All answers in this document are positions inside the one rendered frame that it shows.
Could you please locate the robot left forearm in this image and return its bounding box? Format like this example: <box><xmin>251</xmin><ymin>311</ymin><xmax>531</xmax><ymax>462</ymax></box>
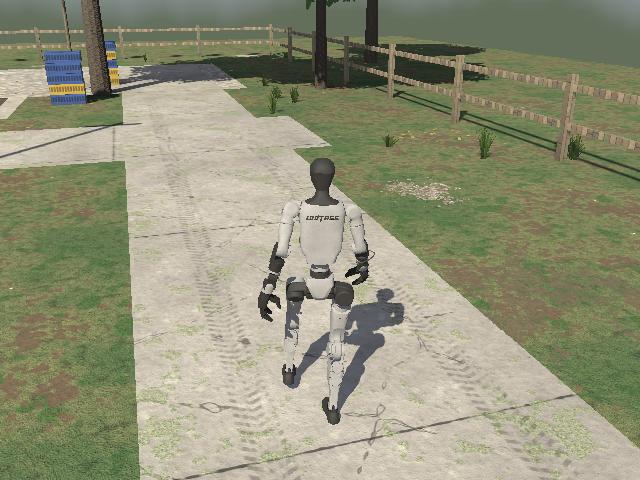
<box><xmin>261</xmin><ymin>242</ymin><xmax>285</xmax><ymax>295</ymax></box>

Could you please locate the left robot upper arm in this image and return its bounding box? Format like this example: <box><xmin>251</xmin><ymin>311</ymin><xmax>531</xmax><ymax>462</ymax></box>
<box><xmin>276</xmin><ymin>201</ymin><xmax>302</xmax><ymax>258</ymax></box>

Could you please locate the robot right hand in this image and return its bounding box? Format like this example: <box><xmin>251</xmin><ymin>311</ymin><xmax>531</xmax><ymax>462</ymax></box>
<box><xmin>345</xmin><ymin>266</ymin><xmax>369</xmax><ymax>285</ymax></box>

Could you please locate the robot left hand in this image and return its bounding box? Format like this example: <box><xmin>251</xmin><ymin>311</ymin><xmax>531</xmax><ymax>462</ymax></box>
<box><xmin>258</xmin><ymin>291</ymin><xmax>281</xmax><ymax>322</ymax></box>

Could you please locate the right robot upper arm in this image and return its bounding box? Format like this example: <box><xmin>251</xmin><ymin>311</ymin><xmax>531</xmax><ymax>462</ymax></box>
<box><xmin>342</xmin><ymin>201</ymin><xmax>367</xmax><ymax>254</ymax></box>

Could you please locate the robot right forearm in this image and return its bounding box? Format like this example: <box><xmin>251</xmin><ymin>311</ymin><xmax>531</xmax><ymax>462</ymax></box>
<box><xmin>355</xmin><ymin>239</ymin><xmax>369</xmax><ymax>272</ymax></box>

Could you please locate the humanoid robot head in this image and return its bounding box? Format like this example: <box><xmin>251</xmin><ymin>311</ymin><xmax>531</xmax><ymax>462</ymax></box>
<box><xmin>305</xmin><ymin>158</ymin><xmax>339</xmax><ymax>206</ymax></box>

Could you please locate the robot left thigh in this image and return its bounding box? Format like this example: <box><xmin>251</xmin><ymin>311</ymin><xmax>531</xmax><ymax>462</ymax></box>
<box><xmin>286</xmin><ymin>277</ymin><xmax>306</xmax><ymax>328</ymax></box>

